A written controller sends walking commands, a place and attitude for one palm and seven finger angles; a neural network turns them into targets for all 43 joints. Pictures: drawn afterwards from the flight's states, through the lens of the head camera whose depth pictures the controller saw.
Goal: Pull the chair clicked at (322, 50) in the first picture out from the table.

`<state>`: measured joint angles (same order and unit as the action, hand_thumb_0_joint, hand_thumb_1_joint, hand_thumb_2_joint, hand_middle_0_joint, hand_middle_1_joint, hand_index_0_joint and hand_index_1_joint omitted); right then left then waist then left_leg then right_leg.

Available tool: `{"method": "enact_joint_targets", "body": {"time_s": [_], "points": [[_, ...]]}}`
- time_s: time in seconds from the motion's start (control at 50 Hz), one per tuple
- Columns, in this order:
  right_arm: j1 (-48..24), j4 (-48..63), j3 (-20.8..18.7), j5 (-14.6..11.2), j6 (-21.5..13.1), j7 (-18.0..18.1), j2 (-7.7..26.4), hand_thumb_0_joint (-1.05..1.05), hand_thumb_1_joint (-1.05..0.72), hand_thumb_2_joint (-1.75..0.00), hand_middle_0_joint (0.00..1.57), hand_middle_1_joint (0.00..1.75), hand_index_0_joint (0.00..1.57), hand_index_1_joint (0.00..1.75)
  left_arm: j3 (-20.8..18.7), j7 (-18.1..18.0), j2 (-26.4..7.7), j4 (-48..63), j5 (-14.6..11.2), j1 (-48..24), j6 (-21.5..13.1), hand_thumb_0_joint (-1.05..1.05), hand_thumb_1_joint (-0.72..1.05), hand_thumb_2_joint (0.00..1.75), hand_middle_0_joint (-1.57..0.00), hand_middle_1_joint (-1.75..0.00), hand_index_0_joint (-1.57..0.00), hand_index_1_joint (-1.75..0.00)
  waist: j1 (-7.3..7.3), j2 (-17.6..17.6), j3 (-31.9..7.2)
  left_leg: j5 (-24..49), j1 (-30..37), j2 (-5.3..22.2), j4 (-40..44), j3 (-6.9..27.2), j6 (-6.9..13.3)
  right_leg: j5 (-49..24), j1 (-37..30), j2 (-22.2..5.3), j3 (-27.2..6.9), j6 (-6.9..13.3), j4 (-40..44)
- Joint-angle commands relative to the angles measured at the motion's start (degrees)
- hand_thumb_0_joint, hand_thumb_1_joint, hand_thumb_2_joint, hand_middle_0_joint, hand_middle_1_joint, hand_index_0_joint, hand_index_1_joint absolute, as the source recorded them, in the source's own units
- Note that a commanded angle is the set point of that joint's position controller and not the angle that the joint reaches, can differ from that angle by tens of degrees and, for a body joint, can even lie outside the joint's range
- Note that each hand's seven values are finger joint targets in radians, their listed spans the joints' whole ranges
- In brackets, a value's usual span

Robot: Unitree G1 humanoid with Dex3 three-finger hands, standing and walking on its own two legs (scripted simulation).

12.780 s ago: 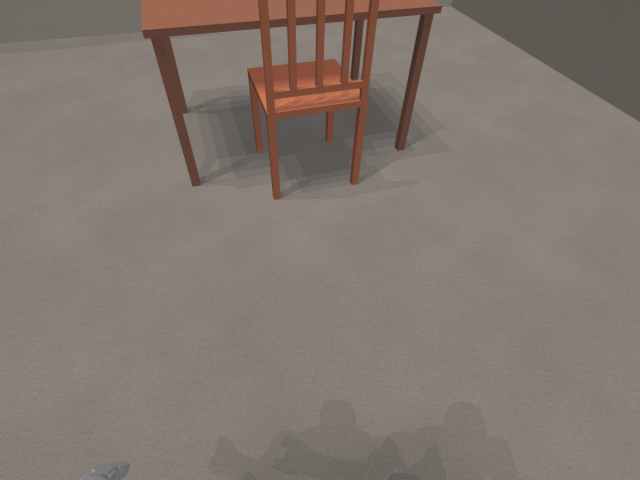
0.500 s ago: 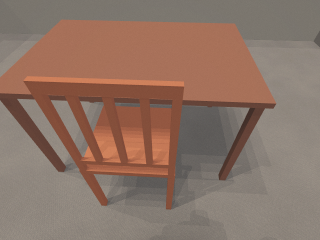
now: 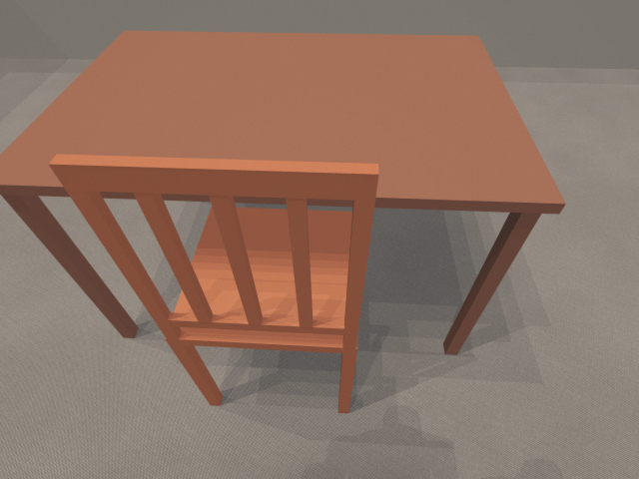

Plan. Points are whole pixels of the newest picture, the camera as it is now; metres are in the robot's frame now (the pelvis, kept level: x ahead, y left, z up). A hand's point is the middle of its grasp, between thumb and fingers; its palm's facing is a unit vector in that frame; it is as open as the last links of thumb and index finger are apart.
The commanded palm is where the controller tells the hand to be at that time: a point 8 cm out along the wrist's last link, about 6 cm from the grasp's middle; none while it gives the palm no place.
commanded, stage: look again from close up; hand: left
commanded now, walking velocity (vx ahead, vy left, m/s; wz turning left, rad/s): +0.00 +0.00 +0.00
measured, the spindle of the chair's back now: (241, 268) +0.45 +0.17 -0.06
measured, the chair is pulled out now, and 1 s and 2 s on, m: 0.00 0.00 0.00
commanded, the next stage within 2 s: raise the hand toward the chair's back in 0.68 s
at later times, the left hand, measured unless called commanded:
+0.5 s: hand out of the picture +0.01 +0.16 -0.17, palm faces +0.01 -0.98 -0.19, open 7.3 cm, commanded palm none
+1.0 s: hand (189, 411) +0.20 +0.18 -0.01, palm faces +0.19 -0.98 -0.09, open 7.7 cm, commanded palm +0.11 +0.22 -0.07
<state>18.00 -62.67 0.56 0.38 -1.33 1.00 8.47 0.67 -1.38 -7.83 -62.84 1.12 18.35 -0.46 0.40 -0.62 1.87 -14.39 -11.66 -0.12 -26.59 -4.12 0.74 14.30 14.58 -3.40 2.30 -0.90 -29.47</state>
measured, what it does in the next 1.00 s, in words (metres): stands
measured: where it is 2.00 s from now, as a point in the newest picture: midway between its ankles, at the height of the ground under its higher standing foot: outside the picture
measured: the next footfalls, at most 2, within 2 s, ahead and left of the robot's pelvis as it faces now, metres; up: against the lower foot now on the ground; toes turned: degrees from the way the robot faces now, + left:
none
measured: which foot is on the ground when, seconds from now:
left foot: down 0.00-1.00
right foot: down 0.00-1.00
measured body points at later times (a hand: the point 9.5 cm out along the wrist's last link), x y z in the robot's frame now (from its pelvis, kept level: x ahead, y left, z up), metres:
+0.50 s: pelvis +0.01 -0.02 +0.00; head +0.02 -0.02 +0.45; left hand +0.01 +0.21 -0.16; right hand +0.02 -0.24 -0.16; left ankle +0.00 +0.11 -0.74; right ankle +0.02 -0.13 -0.74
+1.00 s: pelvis -0.01 +0.00 -0.02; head -0.01 -0.02 +0.43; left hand +0.18 +0.23 -0.01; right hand +0.11 -0.27 -0.12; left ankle +0.00 +0.11 -0.74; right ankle +0.02 -0.13 -0.74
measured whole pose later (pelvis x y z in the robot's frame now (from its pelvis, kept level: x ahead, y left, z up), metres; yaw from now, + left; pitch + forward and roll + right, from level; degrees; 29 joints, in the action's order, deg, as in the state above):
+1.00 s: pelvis -0.01 +0.00 -0.02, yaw +2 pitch +2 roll +0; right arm 15.6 -45.9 -1.0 -1.6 -16.9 4.0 15.5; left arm -2.4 -1.9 -10.2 -12.4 -10.0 19.1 -13.3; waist -2.1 -2.0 -2.7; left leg -18.4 -22.1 0.2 -38.4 -1.8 0.4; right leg 18.0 23.0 -3.8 4.4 -0.5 -38.9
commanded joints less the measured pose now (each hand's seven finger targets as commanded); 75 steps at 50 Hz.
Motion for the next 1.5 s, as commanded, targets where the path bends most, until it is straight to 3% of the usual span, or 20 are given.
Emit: {"method": "enact_joint_targets", "body": {"time_s": [0.0, 0.74, 0.76, 0.78, 0.8, 0.82, 0.84, 0.86, 0.9, 0.92, 0.98, 1.0, 1.04, 1.1, 1.18, 1.22, 1.26, 1.34, 1.4, 1.48], "points": [[3.1, 1.1, -0.6, 0.1, -0.8, 0.4, 4.5, 0.00, -0.90, -0.90, 0.20, 0.30, 0.20, 0.30, -1.3, -0.7, -6.1, 1.4, -0.4, 2.8, -1.1, 0.00, 0.90, 0.90, -0.20, -0.30, -0.20, -0.30, -0.20, 0.7, 0.8, 6.6, -0.1, 5.3, 5.7, 5.1, 1.3, -5.4, -0.4, -2.8, -4.2, 2.6, 5.4], [1.7, -1.0, -0.5, 0.0, -0.3, 0.4, 4.4, 0.00, -0.90, -0.90, 0.20, 0.30, 0.20, 0.30, -1.2, -0.7, -6.8, 1.1, -0.3, 2.3, -1.0, 0.00, 0.90, 0.90, -0.20, -0.30, -0.20, -0.30, -0.06, 1.7, 2.4, 6.3, 1.2, 5.3, 6.4, 4.3, 0.3, -5.8, -1.9, -3.1, -4.6, 2.7, 8.7], [-4.8, 3.0, -1.2, -0.3, -0.6, 0.1, 6.8, 0.00, -0.90, -0.90, 0.20, 0.30, 0.20, 0.30, -1.3, -2.8, -8.1, -1.1, 0.0, 6.0, -2.0, 0.00, 0.90, 0.90, -0.20, -0.30, -0.20, -0.30, 2.08, 4.3, 4.2, 5.9, -4.3, 6.3, -5.8, 2.6, -1.5, -27.8, -2.3, -6.6, -8.0, 1.6, 8.3], [-3.6, 22.9, -2.1, -3.0, -9.2, 3.1, 16.9, 0.00, -0.90, -0.90, 0.20, 0.30, 0.20, 0.30, -6.7, -1.7, -19.5, 86.5, -12.9, -37.8, -15.0, 0.00, 0.88, 0.89, -0.20, -0.30, -0.20, -0.30, -5.62, -6.7, -25.8, 10.6, 10.6, 0.1, 2.7, 2.9, 0.8, -19.0, -9.6, -0.9, -3.4, 2.2, 3.1], [-10.4, 20.5, 0.5, -3.3, -13.5, 5.6, 10.1, 0.00, -0.90, -0.90, 0.20, 0.30, 0.20, 0.30, -10.9, -4.6, -23.3, 82.3, -9.5, -27.0, -13.5, 0.00, 0.85, 0.88, -0.20, -0.29, -0.20, -0.29, -1.35, -12.0, -19.2, 11.1, 10.7, 1.2, 1.9, -0.2, 1.1, -12.0, -6.0, 1.6, -2.8, 2.4, 2.5], [-8.0, 18.1, -1.4, -1.6, -16.1, 5.2, 12.6, 0.00, -0.90, -0.90, 0.20, 0.30, 0.20, 0.30, -4.5, -5.5, -12.1, 66.9, -8.1, -10.8, -10.4, 0.00, 0.83, 0.87, -0.19, -0.29, -0.19, -0.29, -1.55, -10.8, -18.3, 9.3, 6.3, 1.1, 2.4, 1.0, 0.2, -5.6, -4.5, 2.2, 1.0, 3.2, 1.1], [-7.2, 17.0, -1.0, -3.2, -16.9, 4.1, 9.7, 0.00, -0.90, -0.90, 0.20, 0.30, 0.20, 0.30, 2.8, -5.3, 1.3, 52.2, -9.3, 4.8, -4.3, 0.00, 0.81, 0.86, -0.19, -0.29, -0.19, -0.29, -2.01, -4.5, -7.1, 6.0, 0.0, 1.7, 2.3, 2.9, 0.2, -3.4, 0.9, 1.9, 2.7, 2.5, 1.6], [-6.5, 20.5, -1.2, -3.8, -17.4, 4.0, 12.2, 0.00, -0.90, -0.90, 0.20, 0.30, 0.20, 0.30, 3.0, -4.1, 1.2, 62.6, -12.2, -2.2, -4.9, 0.00, 0.78, 0.85, -0.19, -0.28, -0.19, -0.28, -2.95, -2.6, -4.5, 2.2, -2.5, 1.3, 1.0, 5.0, 0.4, -1.7, 2.8, 1.6, 3.1, 1.7, 1.1], [-7.6, 24.1, -2.7, -2.5, -19.3, 4.1, 13.3, 0.00, -0.90, -0.90, 0.20, 0.30, 0.20, 0.30, 2.2, -1.7, 0.3, 62.1, -11.1, -3.3, -10.9, 0.00, 0.74, 0.83, -0.18, -0.27, -0.18, -0.27, -4.49, 3.7, 0.1, -4.5, -7.8, -0.1, -3.5, 4.6, 0.5, 6.6, 10.5, 1.8, 3.3, 1.1, 1.0], [-6.8, 24.9, -3.4, -1.7, -19.5, 3.7, 13.2, 0.00, -0.90, -0.90, 0.20, 0.30, 0.20, 0.30, 0.6, -0.7, 0.4, 55.5, -11.0, -1.0, -13.6, 0.00, 0.71, 0.82, -0.18, -0.27, -0.18, -0.27, -4.31, 11.2, 2.0, -6.6, -12.9, -0.6, -6.8, 5.1, 0.0, 11.4, 15.8, 2.0, 3.7, 1.0, -0.7], [-9.0, 30.4, -5.0, -0.9, -20.1, 1.3, 12.7, 0.00, -0.90, -0.90, 0.20, 0.30, 0.20, 0.30, -2.8, 7.8, 2.2, 48.9, -14.0, 16.6, -24.7, 0.00, 0.64, 0.79, -0.17, -0.26, -0.17, -0.26, 1.95, 20.3, -2.5, -8.8, -23.9, -0.7, -14.3, 4.0, -1.1, 17.5, 20.6, 2.2, 2.8, 1.6, -8.4], [-9.8, 31.8, -5.4, -1.1, -19.7, -0.1, 12.7, 0.00, -0.90, -0.90, 0.20, 0.30, 0.20, 0.30, -6.2, 11.0, -0.7, 47.3, -14.3, 20.8, -28.1, 0.00, 0.62, 0.78, -0.17, -0.26, -0.17, -0.26, 3.85, 15.6, -4.3, -7.4, -25.3, -1.2, -15.9, 3.1, -1.8, 15.0, 19.2, 2.0, 1.7, 2.4, -10.7], [-12.4, 35.7, -5.8, -0.6, -18.8, -1.9, 13.5, 0.00, -0.90, -0.90, 0.20, 0.30, 0.20, 0.30, -7.6, 17.4, -3.3, 50.3, -14.8, 17.0, -35.6, 0.00, 0.57, 0.76, -0.17, -0.25, -0.17, -0.25, 3.03, 9.0, -7.4, -6.1, -28.8, -1.9, -21.4, 2.2, -2.1, 9.5, 20.6, 1.7, 1.2, 3.2, -17.1], [-13.1, 38.7, -6.5, -1.3, -16.3, -2.3, 12.3, 0.00, -0.90, -0.90, 0.20, 0.30, 0.20, 0.30, -14.1, 17.6, -8.9, 50.2, -12.3, 16.7, -36.3, 0.00, 0.50, 0.73, -0.16, -0.24, -0.16, -0.24, 5.25, 1.3, -11.9, -7.5, -35.2, -2.1, -25.9, 1.3, -1.3, 8.7, 24.0, 1.6, -0.1, 3.3, -23.4], [-12.1, 43.4, -5.9, -0.9, -15.6, -1.5, 11.2, 0.00, -0.90, -0.90, 0.20, 0.30, 0.20, 0.30, -11.7, 12.8, -9.1, 76.6, -13.6, 3.5, -38.2, 0.00, 0.41, 0.69, -0.15, -0.22, -0.15, -0.22, 3.14, -9.7, -22.0, -6.9, -31.3, -0.8, -29.2, 3.0, -0.2, 8.6, 27.6, 2.3, -0.9, 3.6, -27.9], [-10.7, 43.0, -5.5, -0.3, -15.4, -0.5, 11.1, 0.00, -0.90, -0.90, 0.20, 0.30, 0.20, 0.30, -10.2, 10.8, -10.0, 89.1, -13.5, -1.2, -40.6, 0.00, 0.36, 0.67, -0.15, -0.22, -0.15, -0.22, 0.65, -10.9, -27.2, -4.9, -29.0, 0.0, -31.7, 4.6, 0.4, 7.8, 29.8, 2.9, -1.0, 3.5, -29.2], [-9.9, 41.0, -4.6, -0.2, -16.1, 0.3, 11.1, 0.00, -0.90, -0.90, 0.20, 0.30, 0.20, 0.30, -5.0, 11.5, -7.2, 90.3, -13.3, -2.6, -42.0, 0.00, 0.32, 0.65, -0.14, -0.21, -0.14, -0.21, -2.24, -11.0, -24.6, -4.8, -29.6, 0.7, -33.8, 5.9, 0.7, 8.7, 35.0, 3.3, -0.5, 3.4, -29.7], [-9.1, 38.8, -3.6, -1.1, -17.3, 1.7, 12.9, 0.00, -0.90, -0.90, 0.20, 0.30, 0.20, 0.30, 0.6, 17.4, -5.1, 80.0, -13.2, -2.4, -37.1, 0.00, 0.22, 0.61, -0.13, -0.19, -0.13, -0.19, -6.10, -3.5, -17.7, -13.0, -36.5, 1.0, -35.4, 7.9, 0.9, 15.0, 38.7, 3.6, -0.2, 2.4, -28.0], [-10.0, 39.8, -3.6, -2.9, -15.6, 2.6, 13.3, 0.00, -0.90, -0.90, 0.20, 0.30, 0.20, 0.30, -4.5, 20.7, -8.5, 66.7, -12.7, 6.6, -25.5, 0.00, 0.15, 0.58, -0.13, -0.18, -0.13, -0.18, -2.81, 2.5, -17.9, -15.1, -40.2, 0.2, -33.7, 7.3, 0.8, 18.1, 34.6, 3.4, -0.6, 2.2, -25.6], [-13.4, 44.2, -3.8, -3.4, -12.7, 3.4, 11.7, 0.00, -0.90, -0.90, 0.20, 0.30, 0.20, 0.30, -13.5, 18.9, -11.9, 75.1, -16.8, 8.3, -15.7, 0.00, 0.06, 0.54, -0.12, -0.17, -0.12, -0.17, 2.65, 4.9, -27.0, -9.0, -36.7, -1.0, -30.1, 6.3, 0.6, 13.1, 23.9, 2.4, 0.2, 1.6, -25.1]]}}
